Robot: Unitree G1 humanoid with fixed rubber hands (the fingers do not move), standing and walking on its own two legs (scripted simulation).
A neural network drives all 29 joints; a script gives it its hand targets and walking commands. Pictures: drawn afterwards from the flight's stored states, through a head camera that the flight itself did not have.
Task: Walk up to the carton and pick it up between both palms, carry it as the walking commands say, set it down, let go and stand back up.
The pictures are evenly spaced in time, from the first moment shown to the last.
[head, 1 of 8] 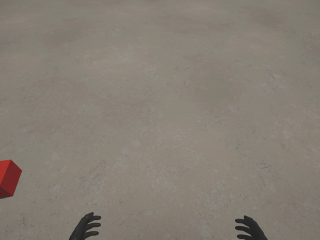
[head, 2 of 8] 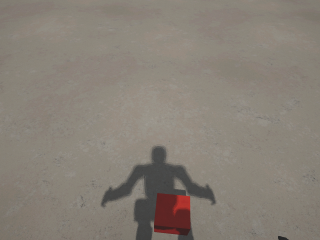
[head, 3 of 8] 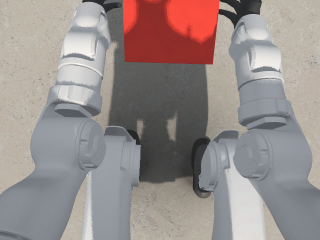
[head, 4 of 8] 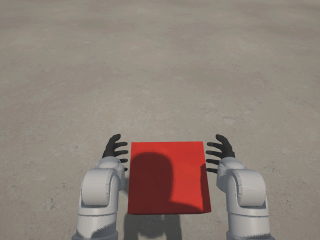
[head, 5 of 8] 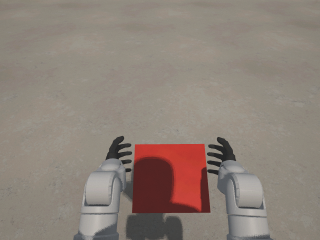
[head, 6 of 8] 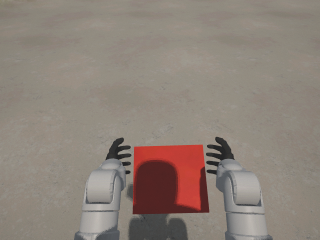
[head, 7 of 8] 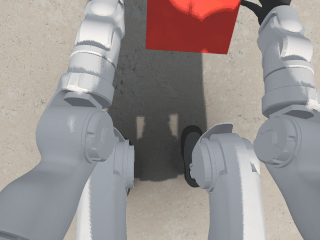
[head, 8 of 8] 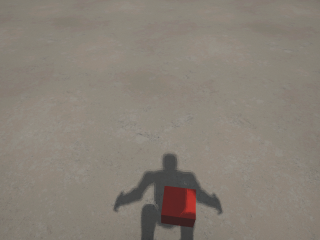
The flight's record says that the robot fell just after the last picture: no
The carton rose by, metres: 0.70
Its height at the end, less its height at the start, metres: +0.00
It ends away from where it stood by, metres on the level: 2.06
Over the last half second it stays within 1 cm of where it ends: yes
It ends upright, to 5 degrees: yes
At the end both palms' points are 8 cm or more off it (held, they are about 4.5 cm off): yes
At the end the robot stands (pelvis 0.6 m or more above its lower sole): yes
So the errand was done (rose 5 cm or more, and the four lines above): yes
